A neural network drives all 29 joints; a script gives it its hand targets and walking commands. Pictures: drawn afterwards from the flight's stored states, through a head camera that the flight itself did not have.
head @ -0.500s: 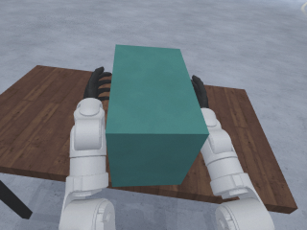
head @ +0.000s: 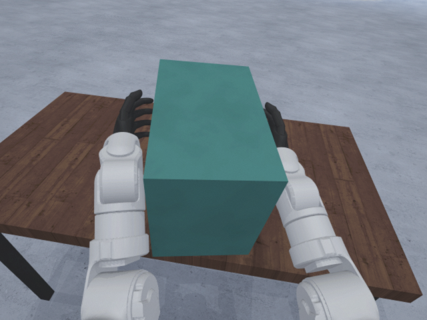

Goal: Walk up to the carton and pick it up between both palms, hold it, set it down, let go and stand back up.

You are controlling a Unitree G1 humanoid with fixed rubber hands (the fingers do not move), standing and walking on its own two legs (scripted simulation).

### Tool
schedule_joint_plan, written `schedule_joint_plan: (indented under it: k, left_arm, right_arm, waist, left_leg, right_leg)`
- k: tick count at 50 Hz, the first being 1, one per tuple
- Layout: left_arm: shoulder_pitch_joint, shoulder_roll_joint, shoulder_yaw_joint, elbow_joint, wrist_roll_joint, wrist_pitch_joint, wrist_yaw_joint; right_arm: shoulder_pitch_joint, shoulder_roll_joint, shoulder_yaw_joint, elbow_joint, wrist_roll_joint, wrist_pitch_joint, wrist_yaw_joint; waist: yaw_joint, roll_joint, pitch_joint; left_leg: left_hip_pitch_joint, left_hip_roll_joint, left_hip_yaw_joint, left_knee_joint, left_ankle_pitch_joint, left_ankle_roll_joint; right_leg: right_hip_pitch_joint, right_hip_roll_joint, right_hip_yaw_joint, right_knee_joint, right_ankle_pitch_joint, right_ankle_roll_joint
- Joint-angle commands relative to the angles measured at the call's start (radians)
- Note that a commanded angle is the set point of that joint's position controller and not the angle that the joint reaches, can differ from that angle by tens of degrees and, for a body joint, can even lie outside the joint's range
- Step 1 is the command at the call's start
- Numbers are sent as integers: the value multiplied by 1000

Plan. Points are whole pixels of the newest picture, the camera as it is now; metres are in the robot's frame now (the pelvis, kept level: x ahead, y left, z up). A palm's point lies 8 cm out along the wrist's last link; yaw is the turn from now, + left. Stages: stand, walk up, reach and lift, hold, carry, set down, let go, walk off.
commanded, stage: hold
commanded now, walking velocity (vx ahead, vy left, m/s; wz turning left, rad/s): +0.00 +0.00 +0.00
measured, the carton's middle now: (203, 155) +0.35 +0.02 +0.17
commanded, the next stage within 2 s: set down in 0.62 s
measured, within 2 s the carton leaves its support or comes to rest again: neither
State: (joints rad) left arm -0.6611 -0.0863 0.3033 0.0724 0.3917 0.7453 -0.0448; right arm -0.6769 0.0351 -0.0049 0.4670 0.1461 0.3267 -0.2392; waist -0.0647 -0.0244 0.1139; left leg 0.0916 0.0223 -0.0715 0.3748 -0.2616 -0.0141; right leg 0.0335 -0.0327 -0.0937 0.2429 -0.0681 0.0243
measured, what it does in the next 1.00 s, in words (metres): stands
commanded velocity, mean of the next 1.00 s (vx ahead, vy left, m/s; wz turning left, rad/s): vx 0.00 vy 0.00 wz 0.00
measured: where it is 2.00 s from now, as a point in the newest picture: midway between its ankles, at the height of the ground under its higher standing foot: outside the picture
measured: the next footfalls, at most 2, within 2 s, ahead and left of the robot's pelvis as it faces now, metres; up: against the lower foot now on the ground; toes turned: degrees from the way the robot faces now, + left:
none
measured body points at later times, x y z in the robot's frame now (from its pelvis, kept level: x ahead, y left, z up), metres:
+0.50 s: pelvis +0.01 +0.00 +0.00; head -0.03 +0.02 +0.45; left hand +0.38 +0.14 +0.21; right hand +0.38 -0.12 +0.19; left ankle -0.02 +0.13 -0.75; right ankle +0.06 -0.14 -0.75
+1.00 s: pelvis +0.01 +0.00 +0.00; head -0.03 +0.02 +0.45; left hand +0.40 +0.14 +0.21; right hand +0.39 -0.13 +0.19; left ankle -0.02 +0.13 -0.75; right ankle +0.06 -0.14 -0.75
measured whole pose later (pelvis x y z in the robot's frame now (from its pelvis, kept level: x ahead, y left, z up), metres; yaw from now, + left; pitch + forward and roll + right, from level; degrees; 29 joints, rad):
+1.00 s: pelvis +0.01 +0.00 +0.00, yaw +0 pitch -11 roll -2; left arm -0.70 -0.12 0.33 0.22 0.44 0.55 -0.06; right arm -0.66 0.07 -0.12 0.55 0.00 0.13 -0.18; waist -0.06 -0.03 0.10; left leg 0.09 0.02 -0.07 0.37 -0.27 -0.01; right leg 0.02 -0.03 -0.10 0.24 -0.08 0.02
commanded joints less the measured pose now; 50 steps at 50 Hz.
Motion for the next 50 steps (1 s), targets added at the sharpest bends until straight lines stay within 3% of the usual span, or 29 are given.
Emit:
schedule_joint_plan:
  k: [1,5,11,19,24,26,30,32,37,43,48,50]
  left_arm:
    - [-579,-547,-455,-20,-151,-45,-143]
    - [-610,-561,-477,-17,-160,-57,-134]
    - [-583,-557,-474,-2,-154,-55,-123]
    - [-528,-530,-450,-42,-137,-39,-129]
    - [-510,-521,-464,-71,-141,-35,-133]
    - [-521,-504,-449,-65,-138,-33,-141]
    - [-532,-509,-469,-77,-149,-33,-144]
    - [-560,-534,-515,-84,-189,-38,-140]
    - [-623,-558,-515,-30,-203,-89,-130]
    - [-528,-531,-415,91,-134,-160,-149]
    - [-465,-483,-313,199,-62,-214,-171]
    - [-434,-477,-296,206,-53,-234,-170]
  right_arm:
    - [-757,560,373,-315,74,-92,87]
    - [-770,548,342,-299,53,-102,105]
    - [-767,536,351,-297,62,-111,110]
    - [-753,547,411,-343,96,-108,94]
    - [-729,554,440,-365,115,-100,78]
    - [-716,548,422,-339,105,-89,74]
    - [-727,553,430,-370,110,-89,72]
    - [-730,517,406,-374,103,-92,78]
    - [-770,524,338,-341,49,-130,109]
    - [-715,462,247,-244,-40,-231,140]
    - [-644,429,167,-105,-148,-318,169]
    - [-632,428,170,-105,-161,-357,177]
  waist:
    - [-37,59,-391]
    - [-46,83,-374]
    - [-35,89,-383]
    - [-7,50,-418]
    - [-14,47,-415]
    - [-19,41,-381]
    - [-25,48,-403]
    - [-40,76,-399]
    - [-47,91,-414]
    - [-22,86,-356]
    - [8,46,-252]
    - [35,33,-243]
  left_leg:
    - [-184,-73,90,-73,336,-21]
    - [-211,-60,84,-90,283,-24]
    - [-197,-58,85,-74,332,-29]
    - [-180,-71,93,-58,405,-16]
    - [-165,-77,88,-43,442,-19]
    - [-184,-79,92,-61,385,-14]
    - [-175,-81,91,-58,399,-17]
    - [-200,-71,89,-55,357,-26]
    - [-216,-64,85,-70,281,-28]
    - [-223,-58,99,-97,253,-25]
    - [-280,-58,128,-147,143,-4]
    - [-281,-58,133,-141,184,1]
  right_leg:
    - [329,84,-23,39,115,-6]
    - [282,89,-34,30,24,-21]
    - [291,88,-30,36,39,-20]
    - [361,84,-21,45,166,-4]
    - [387,83,-11,53,244,2]
    - [379,80,-9,47,215,4]
    - [370,80,-12,47,224,0]
    - [330,92,-22,45,157,-6]
    - [258,89,-36,41,49,-16]
    - [282,83,-53,21,-13,-21]
    - [292,62,-65,6,-70,-16]
    - [309,61,-65,8,-49,-16]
